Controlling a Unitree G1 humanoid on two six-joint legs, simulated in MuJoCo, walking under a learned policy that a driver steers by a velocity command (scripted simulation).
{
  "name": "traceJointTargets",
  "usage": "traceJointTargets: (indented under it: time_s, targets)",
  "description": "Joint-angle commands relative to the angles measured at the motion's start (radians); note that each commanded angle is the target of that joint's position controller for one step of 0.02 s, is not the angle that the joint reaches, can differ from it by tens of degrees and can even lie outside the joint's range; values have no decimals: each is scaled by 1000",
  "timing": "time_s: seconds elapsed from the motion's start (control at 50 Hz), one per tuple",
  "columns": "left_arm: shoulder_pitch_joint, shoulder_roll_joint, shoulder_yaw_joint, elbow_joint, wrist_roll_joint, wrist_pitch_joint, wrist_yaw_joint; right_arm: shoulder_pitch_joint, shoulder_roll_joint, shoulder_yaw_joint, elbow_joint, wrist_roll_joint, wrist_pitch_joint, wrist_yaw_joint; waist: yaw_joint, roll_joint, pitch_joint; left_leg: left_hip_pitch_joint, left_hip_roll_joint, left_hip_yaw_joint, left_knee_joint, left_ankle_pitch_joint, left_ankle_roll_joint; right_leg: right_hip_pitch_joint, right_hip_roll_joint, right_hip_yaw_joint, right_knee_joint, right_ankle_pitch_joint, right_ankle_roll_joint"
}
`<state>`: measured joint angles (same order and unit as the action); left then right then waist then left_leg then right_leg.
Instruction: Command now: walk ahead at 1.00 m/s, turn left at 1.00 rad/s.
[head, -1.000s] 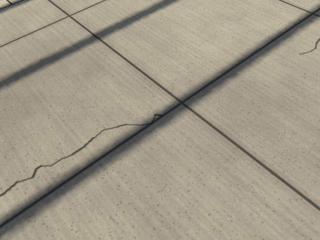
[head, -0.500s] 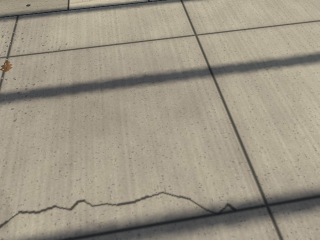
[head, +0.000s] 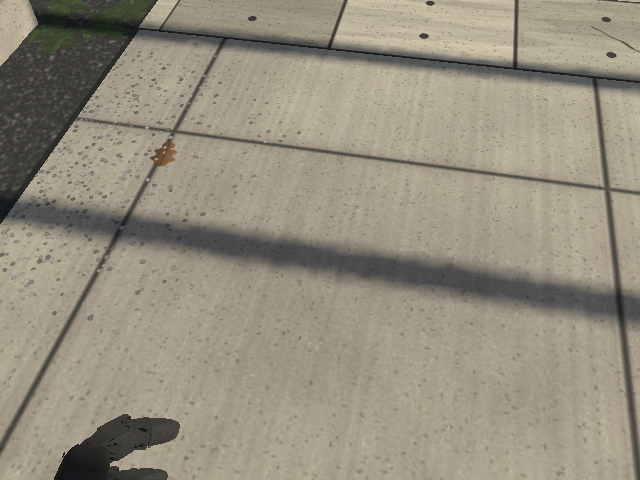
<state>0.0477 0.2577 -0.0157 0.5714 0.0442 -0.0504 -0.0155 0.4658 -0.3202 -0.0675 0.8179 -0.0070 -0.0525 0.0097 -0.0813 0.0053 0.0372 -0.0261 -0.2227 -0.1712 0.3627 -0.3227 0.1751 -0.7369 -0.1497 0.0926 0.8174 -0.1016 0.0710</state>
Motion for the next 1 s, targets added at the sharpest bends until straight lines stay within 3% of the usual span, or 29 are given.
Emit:
traceJointTargets:
  time_s: [0.02, 0.06, 0.08, 0.1, 0.12, 0.14, 0.16, 0.18, 0.2, 0.22, 0.3, 0.38, 0.44, 0.5, 0.54, 0.56, 0.58, 0.6, 0.62, 0.64, 0.66, 0.7, 0.72, 0.76, 0.8, 0.9, 0.94, 0.96, 1.0]
  targets:
    - [-40, 98, 25, -56, -24, -5, -3, -110, -178, -51, -95, 10, -31, 5, 39, 17, 18, -313, 212, -228, -147, 421, 87, 385, 86, -76, -168, 187, -22]
    - [0, 139, 40, -45, -24, -9, 6, -95, -193, -58, -89, 6, -25, -2, 53, 28, -21, -184, 224, -260, -31, 571, 45, 454, 124, -60, -257, 110, -35]
    - [93, 181, 59, -18, -25, -12, 17, -99, -219, -63, -87, -1, -22, -3, 99, 19, -90, -134, 217, -255, 108, 706, 21, 553, 158, -65, -259, 6, -43]
    - [269, 216, 79, 20, -25, -17, 31, -138, -246, -67, -90, -5, -23, 2, 214, -5, -180, -173, 188, -218, 338, 756, -7, 750, 162, -86, -270, -65, -51]
    - [484, 279, 105, 60, -7, -23, 54, -176, -178, -47, -108, -8, -36, 6, 311, -46, -289, -326, 141, -164, 647, 607, -28, 1000, 39, 18, -247, -268, -75]
    - [550, 352, 119, 73, 35, -26, 62, -156, -3, -2, -161, 14, -43, 1, 266, -321, -363, -612, 35, -56, 958, -202, -45, 1181, -258, 461, -408, -637, -118]
    - [408, 348, 128, 56, 24, -21, 49, -96, -41, 12, -192, 21, -36, -4, 160, -438, -379, -750, 90, 4, 1075, -146, -38, 1112, -332, 853, -580, -757, -178]
    - [287, 229, 108, 32, 15, -14, 44, -167, -99, 5, -160, -7, -16, -6, 155, -238, -222, -780, 175, 38, 1086, -32, -40, 964, -280, 695, -575, -810, -186]
    - [257, 172, 94, 43, 8, -10, 39, -214, -111, 3, -160, -22, -4, 9, 149, -114, -131, -764, 217, 68, 1039, 26, -51, 842, -233, 499, -556, -645, -178]
    - [269, 153, 89, 71, 11, -12, 35, -250, -96, 4, -164, -33, 5, 26, 142, -66, -84, -735, 242, 74, 1004, 39, -59, 758, -183, 369, -562, -486, -164]
    - [345, 103, 71, 184, -15, -58, 7, -319, -6, 37, -225, -40, 33, 63, 88, -90, 13, -763, 266, 37, 923, 77, -73, 626, -130, 121, -634, -176, -167]
    - [331, 137, 74, 216, -14, -79, -4, -452, -37, 50, -283, -35, 28, 71, 61, -74, 82, -734, 252, 87, 626, 249, -82, 575, -89, -111, -739, 78, -173]
    - [398, 171, 77, 256, -22, -76, 0, -563, -18, 67, -303, -34, 15, 92, 94, -39, 118, -556, 229, 224, 384, 327, -46, 569, -84, -215, -842, 230, -172]
    - [455, 243, 84, 295, -25, -60, 15, -517, -44, 59, -275, -43, 10, 68, 53, -107, 35, -423, 137, 303, 307, 203, -2, 773, -107, -275, -643, 923, -171]
    - [419, 288, 90, 296, -23, -33, 31, -190, -101, 27, -173, -44, 5, 41, -115, -157, -154, -81, 96, 270, 241, 123, 39, 762, -118, -283, -213, 1113, -162]
    - [396, 268, 85, 276, -25, -27, 34, -14, -154, 1, -112, -51, 6, 22, -190, -130, -243, 187, 160, 176, 207, 86, 54, 580, -80, -282, 99, 884, -154]
    - [468, 99, 54, 229, -17, -28, 10, -26, -244, -21, -100, -60, 6, 0, -49, 136, -330, 447, 445, -210, 197, -136, 71, 237, 56, -243, 469, -227, -135]
    - [466, 137, 59, 183, -44, -36, 9, -8, -275, -34, -120, -40, 9, -5, -48, 178, -480, 536, 584, -668, 11, -203, 148, 40, 164, -63, 692, -389, -139]
    - [328, 178, 68, 156, -44, -43, 15, -44, -228, -35, -92, -32, 5, -11, -51, 59, -300, 432, 523, -525, -38, -105, 133, -71, 106, -24, 678, -263, -153]
    - [292, 145, 56, 151, -44, -49, 12, -73, -181, -25, -68, -23, -6, -13, -12, 25, -141, 253, 495, -386, -62, 28, 129, -64, 75, -41, 604, -207, -149]
    - [286, 126, 51, 162, -32, -44, 8, -109, -138, -17, -57, -26, -19, -10, 35, -28, -66, 103, 451, -295, -87, 109, 102, -6, 43, -38, 525, -196, -141]
    - [343, 96, 44, 180, -7, -10, -10, -143, -70, 7, -43, -21, -34, -15, 117, 17, -40, -76, 396, -186, -148, 145, 79, 118, 13, -30, 429, -199, -120]
    - [321, 88, 44, 188, -5, 3, -17, -124, -34, 16, -27, -15, -46, -12, 119, 4, -4, -104, 377, -132, -167, 213, 63, 109, 3, -27, 401, -209, -116]
    - [222, 69, 39, 161, -9, 16, -30, -101, -59, 8, -7, -6, -63, -8, 104, 17, 58, -134, 369, -40, -253, 209, 43, 29, 6, -33, 327, -134, -106]
    - [103, 64, 34, 120, -28, 11, -35, -82, -49, 14, 5, -11, -74, 3, 82, 12, 116, -161, 324, 102, -287, 424, -11, 13, 37, -61, 174, 14, -116]
    - [-17, 56, 18, 99, -40, -3, -59, -19, -74, 27, 40, -1, -106, -8, 61, -12, 84, -55, 323, 292, -334, 939, -122, 213, 138, -230, -132, 335, -188]
    - [22, 93, 25, 118, -31, -3, -58, -16, -128, 18, 42, -13, -95, -35, 95, 60, 15, 100, 355, 324, -193, 1318, -163, 270, 209, -273, -164, 259, -211]
    - [91, 124, 35, 139, -25, 2, -54, -24, -152, 11, 39, -24, -81, -52, 137, 95, -36, 146, 374, 334, -63, 1473, -181, 339, 250, -288, -163, 188, -222]
    - [465, 213, 77, 248, -22, 10, -39, -125, -192, -2, 6, -47, -44, -72, 326, 113, -181, 46, 396, 329, 462, 1551, -196, 683, 278, -233, -170, 56, -279]
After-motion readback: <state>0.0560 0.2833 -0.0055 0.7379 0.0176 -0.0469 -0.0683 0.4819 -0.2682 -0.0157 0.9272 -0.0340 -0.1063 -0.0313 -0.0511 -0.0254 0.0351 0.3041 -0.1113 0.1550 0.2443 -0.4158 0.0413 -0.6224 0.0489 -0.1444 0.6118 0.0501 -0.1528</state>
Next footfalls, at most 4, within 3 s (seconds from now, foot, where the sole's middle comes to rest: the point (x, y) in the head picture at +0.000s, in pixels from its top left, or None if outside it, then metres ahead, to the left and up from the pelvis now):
0.12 right None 0.32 -0.19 -0.77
0.56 left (248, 406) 0.64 0.15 -0.77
1.02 right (224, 242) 1.10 0.21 -0.77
1.42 left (148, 151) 1.47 0.45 -0.77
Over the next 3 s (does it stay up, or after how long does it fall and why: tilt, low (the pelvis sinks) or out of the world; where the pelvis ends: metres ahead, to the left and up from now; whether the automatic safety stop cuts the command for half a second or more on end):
stays up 2.25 -0.51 0.00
